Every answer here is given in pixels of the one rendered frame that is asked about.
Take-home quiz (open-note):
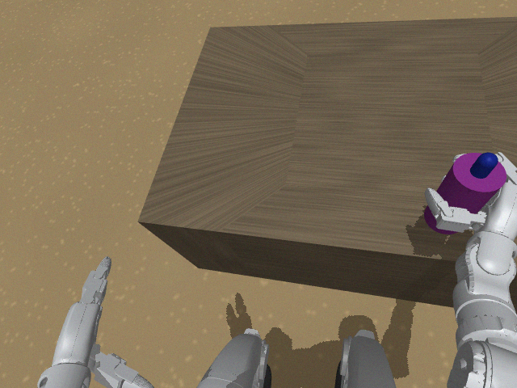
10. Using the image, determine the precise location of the right robot arm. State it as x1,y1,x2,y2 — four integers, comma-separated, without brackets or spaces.
447,231,517,388

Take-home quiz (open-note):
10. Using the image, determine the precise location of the right robot hand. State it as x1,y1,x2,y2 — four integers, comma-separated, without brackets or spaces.
425,152,517,242

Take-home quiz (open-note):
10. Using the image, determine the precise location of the left robot hand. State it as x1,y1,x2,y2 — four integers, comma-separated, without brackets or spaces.
52,256,154,388

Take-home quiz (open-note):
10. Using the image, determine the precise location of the left robot arm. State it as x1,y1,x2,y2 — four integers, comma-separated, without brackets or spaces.
37,363,91,388

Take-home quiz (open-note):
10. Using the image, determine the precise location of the bottle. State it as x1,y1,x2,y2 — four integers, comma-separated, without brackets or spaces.
424,153,506,234

